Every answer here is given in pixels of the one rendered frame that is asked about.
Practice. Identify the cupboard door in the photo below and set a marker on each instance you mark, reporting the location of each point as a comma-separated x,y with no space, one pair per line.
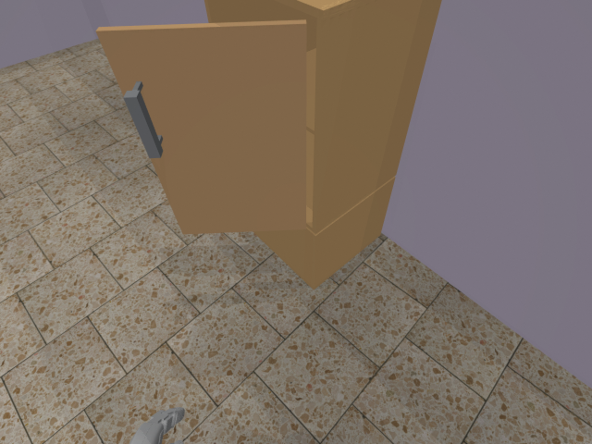
229,100

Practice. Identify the handle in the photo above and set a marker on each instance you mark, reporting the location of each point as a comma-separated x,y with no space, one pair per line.
141,118

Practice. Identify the left robot hand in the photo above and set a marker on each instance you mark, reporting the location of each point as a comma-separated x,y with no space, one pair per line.
160,423

